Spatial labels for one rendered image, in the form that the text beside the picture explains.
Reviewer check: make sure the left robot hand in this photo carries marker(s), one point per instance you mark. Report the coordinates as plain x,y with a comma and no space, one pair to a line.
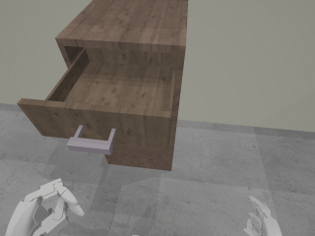
30,213

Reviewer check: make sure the right robot hand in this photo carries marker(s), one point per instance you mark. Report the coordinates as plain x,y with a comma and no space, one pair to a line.
268,226

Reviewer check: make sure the cabinet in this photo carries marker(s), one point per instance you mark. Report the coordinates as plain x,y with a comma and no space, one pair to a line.
138,25

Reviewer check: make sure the handle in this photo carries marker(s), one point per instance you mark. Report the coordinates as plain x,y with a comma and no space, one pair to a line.
91,145

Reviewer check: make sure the drawer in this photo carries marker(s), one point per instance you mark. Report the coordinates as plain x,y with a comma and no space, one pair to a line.
131,91

